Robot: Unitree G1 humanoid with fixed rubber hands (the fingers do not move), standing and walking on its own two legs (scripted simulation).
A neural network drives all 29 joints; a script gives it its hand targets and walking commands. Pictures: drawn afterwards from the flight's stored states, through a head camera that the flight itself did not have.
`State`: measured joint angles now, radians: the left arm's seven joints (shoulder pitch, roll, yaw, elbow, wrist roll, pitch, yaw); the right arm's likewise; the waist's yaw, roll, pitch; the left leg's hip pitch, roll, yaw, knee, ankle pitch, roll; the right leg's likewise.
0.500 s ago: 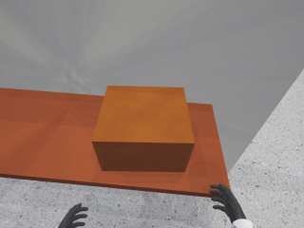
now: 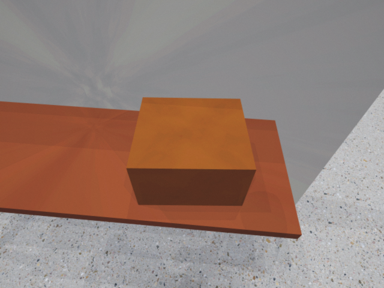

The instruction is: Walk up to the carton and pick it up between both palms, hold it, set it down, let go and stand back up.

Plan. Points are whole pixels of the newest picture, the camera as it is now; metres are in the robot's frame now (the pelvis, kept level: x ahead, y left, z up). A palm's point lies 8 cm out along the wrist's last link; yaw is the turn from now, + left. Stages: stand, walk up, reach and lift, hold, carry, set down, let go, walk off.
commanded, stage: stand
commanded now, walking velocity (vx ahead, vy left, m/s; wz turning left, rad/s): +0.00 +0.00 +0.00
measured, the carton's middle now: (191, 150) +0.48 +0.02 -0.03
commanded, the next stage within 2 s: none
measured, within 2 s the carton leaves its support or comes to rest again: neither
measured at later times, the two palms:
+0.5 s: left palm out of the picture +0.04 +0.24 -0.12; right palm out of the picture +0.04 -0.27 -0.12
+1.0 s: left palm out of the picture +0.04 +0.22 -0.12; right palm out of the picture +0.03 -0.28 -0.13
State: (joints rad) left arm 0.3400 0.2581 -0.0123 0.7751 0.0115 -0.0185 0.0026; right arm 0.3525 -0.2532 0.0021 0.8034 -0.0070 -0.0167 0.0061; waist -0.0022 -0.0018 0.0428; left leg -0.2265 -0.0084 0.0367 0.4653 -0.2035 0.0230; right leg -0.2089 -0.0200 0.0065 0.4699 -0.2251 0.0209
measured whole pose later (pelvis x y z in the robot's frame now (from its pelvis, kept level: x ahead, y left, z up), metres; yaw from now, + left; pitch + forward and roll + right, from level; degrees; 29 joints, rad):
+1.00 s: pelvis +0.01 -0.03 +0.00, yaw +0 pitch -2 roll +0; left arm 0.33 0.25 -0.03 0.88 0.00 -0.01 0.02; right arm 0.35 -0.24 0.02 0.92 -0.01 0.00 -0.02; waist -0.01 0.01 0.03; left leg -0.21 0.03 0.00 0.45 -0.21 -0.02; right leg -0.19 0.02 -0.01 0.45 -0.23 -0.02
